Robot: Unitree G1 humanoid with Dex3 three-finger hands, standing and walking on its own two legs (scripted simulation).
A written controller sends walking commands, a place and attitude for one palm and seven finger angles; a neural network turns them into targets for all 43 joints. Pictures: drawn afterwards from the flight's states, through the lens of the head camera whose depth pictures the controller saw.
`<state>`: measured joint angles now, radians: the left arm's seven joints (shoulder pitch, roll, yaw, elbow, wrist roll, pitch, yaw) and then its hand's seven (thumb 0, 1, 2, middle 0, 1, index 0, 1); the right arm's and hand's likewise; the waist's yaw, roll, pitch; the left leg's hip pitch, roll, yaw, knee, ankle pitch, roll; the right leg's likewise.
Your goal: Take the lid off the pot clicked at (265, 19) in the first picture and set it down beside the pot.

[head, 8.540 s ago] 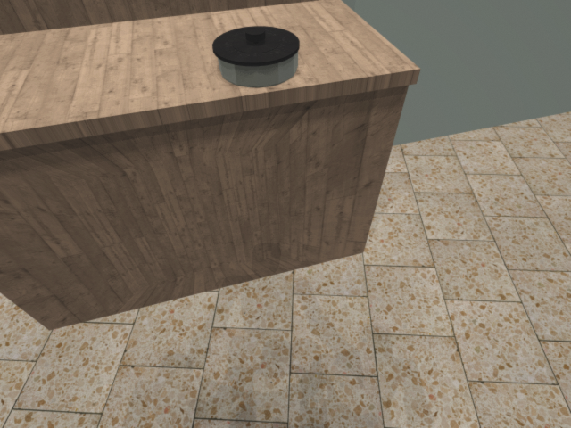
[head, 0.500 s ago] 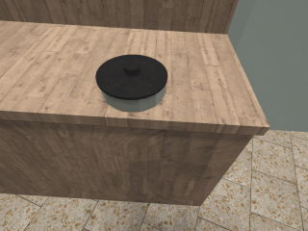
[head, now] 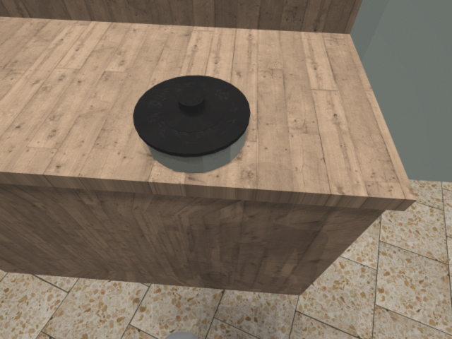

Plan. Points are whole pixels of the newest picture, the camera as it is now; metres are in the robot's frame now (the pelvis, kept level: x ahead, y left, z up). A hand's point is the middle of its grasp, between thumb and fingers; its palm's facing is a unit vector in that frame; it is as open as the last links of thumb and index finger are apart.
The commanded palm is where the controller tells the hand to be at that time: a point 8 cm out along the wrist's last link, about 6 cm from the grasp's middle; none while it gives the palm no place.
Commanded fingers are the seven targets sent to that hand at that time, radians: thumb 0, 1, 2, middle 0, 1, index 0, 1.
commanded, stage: come to a stop and stand still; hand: left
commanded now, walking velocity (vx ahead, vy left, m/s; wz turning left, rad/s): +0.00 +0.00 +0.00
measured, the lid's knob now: (191, 100) +0.47 +0.10 +0.16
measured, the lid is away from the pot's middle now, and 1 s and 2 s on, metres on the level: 0.00 0.00 0.00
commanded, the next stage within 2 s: look again from close up in 0.86 s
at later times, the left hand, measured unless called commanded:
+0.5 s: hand out of the picture -0.03 +0.21 -0.17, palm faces +0.02 -0.98 -0.20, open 7.4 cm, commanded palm none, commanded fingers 0.00 0.90 0.90 -0.20 -0.30 -0.20 -0.30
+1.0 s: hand out of the picture -0.09 +0.18 -0.17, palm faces +0.01 -0.99 -0.14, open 7.4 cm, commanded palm none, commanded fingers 0.00 0.90 0.90 -0.20 -0.30 -0.20 -0.30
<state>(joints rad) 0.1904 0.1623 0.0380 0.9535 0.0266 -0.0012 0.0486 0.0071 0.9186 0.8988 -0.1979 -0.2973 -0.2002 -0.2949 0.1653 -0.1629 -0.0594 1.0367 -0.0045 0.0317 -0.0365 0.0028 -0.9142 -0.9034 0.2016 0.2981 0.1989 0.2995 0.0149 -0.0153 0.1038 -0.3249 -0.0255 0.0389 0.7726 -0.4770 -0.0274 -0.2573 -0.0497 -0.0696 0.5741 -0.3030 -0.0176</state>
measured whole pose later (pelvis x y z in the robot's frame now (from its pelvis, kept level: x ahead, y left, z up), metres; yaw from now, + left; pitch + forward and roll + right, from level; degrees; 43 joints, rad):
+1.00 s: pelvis -0.05 +0.03 +0.00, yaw -1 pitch -1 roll +0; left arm 0.39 0.11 -0.01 1.08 0.02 0.00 0.03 0.01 0.91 0.90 -0.20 -0.30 -0.20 -0.29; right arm 0.35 -0.09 -0.02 1.09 -0.03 0.01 -0.01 0.00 -0.91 -0.90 0.20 0.30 0.20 0.30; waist -0.02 -0.01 0.01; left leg -0.30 -0.04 0.07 0.44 -0.13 0.07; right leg -0.19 -0.02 -0.03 0.49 -0.28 0.00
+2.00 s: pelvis -0.05 +0.04 +0.00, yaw -3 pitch -2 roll -1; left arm 0.32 0.15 -0.01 1.06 0.02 0.00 0.04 0.01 0.91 0.90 -0.20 -0.30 -0.20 -0.29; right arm 0.24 -0.17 -0.02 1.07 -0.02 0.00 -0.01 0.00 -0.93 -0.90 0.20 0.30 0.20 0.30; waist 0.00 0.02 0.07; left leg -0.28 -0.04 0.11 0.44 -0.15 0.09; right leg -0.17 -0.03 0.01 0.47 -0.27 0.03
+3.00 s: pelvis -0.02 -0.01 +0.01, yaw -2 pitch -5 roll +0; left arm 0.74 0.35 0.28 -0.52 -0.04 -0.10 0.08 0.02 0.90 0.90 -1.30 -1.49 -1.30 -1.49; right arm 0.21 -0.22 0.00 0.62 0.00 -0.13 -0.07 0.01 -0.91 -0.90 0.20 0.30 0.20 0.30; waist 0.08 0.08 0.02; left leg -0.15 0.02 0.05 0.42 -0.19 0.01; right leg 0.01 0.05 -0.03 0.34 -0.27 -0.04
